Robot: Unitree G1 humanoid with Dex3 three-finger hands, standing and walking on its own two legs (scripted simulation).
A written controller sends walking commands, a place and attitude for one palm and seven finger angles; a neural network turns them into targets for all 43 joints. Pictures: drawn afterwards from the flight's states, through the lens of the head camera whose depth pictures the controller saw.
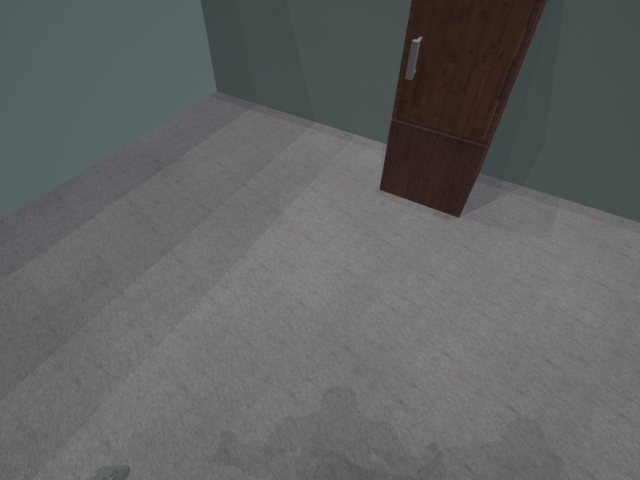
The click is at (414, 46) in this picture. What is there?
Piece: cupboard door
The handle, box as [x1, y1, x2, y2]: [405, 37, 422, 79]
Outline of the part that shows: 422,37 419,37 416,40 414,39 411,43 405,78 411,79 415,72 414,67 419,42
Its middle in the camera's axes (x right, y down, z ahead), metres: +0.34 -0.67 +1.42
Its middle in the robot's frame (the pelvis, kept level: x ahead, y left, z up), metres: +1.52 -0.28 -0.08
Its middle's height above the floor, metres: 0.69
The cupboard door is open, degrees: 0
